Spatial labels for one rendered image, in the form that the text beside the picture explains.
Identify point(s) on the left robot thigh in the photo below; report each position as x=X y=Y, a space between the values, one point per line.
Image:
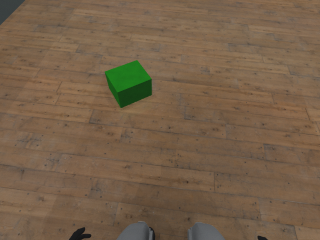
x=136 y=231

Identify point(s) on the robot thigh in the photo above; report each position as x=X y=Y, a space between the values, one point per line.
x=136 y=231
x=203 y=231

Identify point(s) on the robot left hand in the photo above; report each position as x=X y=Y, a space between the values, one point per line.
x=77 y=235

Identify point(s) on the right robot thigh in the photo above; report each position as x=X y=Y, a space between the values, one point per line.
x=203 y=231

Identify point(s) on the carton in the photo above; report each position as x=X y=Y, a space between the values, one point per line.
x=129 y=83

